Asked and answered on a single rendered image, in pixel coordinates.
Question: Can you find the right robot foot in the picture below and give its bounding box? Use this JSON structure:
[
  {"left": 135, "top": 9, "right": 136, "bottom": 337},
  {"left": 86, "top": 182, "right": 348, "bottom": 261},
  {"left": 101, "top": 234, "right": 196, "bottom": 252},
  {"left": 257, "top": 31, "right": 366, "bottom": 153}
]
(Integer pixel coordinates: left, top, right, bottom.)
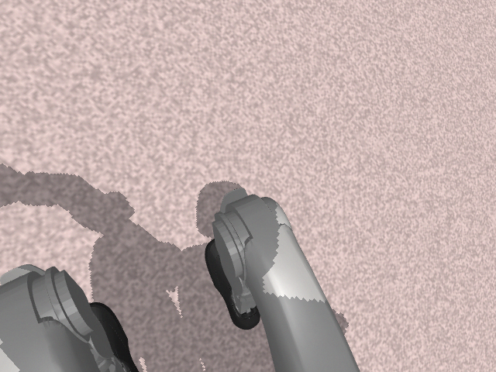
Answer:
[{"left": 205, "top": 239, "right": 260, "bottom": 330}]

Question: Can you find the left robot foot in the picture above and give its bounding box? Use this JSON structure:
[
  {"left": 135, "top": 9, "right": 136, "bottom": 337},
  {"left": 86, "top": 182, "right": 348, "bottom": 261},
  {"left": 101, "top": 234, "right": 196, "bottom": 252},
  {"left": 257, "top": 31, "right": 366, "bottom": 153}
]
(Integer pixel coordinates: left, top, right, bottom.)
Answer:
[{"left": 89, "top": 302, "right": 139, "bottom": 372}]

